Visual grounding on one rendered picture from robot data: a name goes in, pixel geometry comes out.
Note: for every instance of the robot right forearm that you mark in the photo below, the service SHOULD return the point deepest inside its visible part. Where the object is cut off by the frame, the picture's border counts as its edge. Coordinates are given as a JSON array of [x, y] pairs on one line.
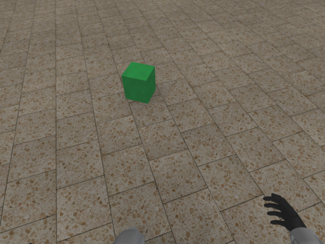
[[303, 235]]

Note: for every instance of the left robot thigh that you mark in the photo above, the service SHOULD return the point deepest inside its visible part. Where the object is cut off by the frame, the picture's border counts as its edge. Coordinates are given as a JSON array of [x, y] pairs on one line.
[[130, 236]]

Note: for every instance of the robot right hand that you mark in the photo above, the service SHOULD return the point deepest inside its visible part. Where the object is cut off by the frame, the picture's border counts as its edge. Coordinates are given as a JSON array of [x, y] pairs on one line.
[[291, 219]]

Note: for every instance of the carton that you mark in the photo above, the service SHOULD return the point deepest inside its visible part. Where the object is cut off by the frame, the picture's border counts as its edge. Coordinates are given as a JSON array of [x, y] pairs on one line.
[[139, 82]]

